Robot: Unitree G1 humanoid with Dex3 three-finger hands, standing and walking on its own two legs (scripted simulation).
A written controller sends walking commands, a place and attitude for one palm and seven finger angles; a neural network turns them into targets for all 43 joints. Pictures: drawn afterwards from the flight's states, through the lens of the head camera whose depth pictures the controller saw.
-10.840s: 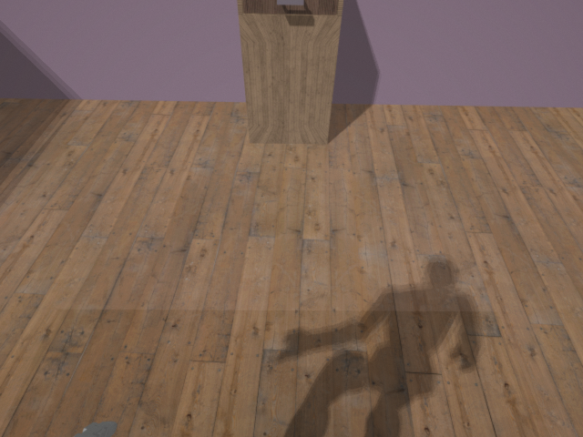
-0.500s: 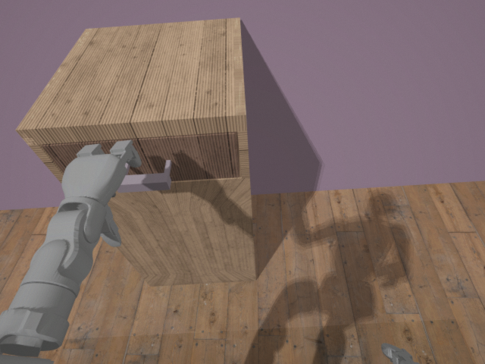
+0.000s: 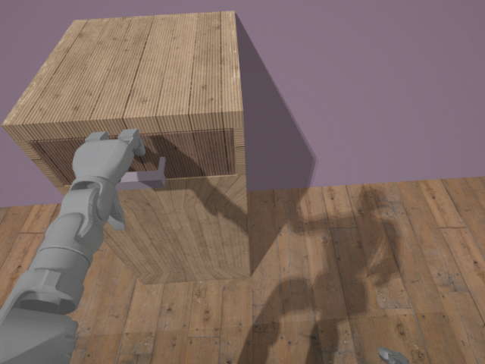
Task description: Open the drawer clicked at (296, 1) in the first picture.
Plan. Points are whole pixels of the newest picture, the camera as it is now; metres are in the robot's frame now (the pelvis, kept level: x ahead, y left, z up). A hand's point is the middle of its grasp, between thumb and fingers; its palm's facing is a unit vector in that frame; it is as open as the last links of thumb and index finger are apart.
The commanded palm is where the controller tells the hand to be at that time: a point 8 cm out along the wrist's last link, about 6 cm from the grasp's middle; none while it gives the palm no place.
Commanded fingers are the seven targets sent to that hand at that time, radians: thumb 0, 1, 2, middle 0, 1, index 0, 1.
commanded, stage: move the hooked fingers above the handle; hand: left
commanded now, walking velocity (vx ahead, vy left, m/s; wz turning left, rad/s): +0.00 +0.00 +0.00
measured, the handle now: (138, 171) +0.48 +0.25 +0.00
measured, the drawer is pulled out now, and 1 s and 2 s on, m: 0.00 0.00 0.00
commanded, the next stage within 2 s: none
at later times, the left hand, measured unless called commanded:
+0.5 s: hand (123, 170) +0.43 +0.25 +0.06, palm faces -0.03 -0.03 -1.00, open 13.9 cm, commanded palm +0.41 +0.26 +0.12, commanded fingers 0.00 -0.50 0.30 -0.30 -1.20 -0.30 -1.20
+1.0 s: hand (122, 167) +0.44 +0.25 +0.07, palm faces -0.02 -0.03 -1.00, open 13.9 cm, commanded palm +0.42 +0.26 +0.12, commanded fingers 0.00 -0.50 0.30 -0.30 -1.20 -0.30 -1.20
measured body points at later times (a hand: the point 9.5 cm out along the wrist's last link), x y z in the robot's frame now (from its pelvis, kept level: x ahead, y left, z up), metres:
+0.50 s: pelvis +0.00 +0.00 +0.00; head +0.06 -0.02 +0.44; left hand +0.43 +0.25 +0.11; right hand +0.04 -0.28 -0.14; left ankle +0.00 +0.12 -0.72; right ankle -0.03 -0.11 -0.72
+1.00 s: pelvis -0.01 +0.00 +0.00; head +0.05 -0.01 +0.44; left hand +0.43 +0.25 +0.12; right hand +0.07 -0.27 -0.13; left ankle +0.00 +0.12 -0.72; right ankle -0.03 -0.11 -0.72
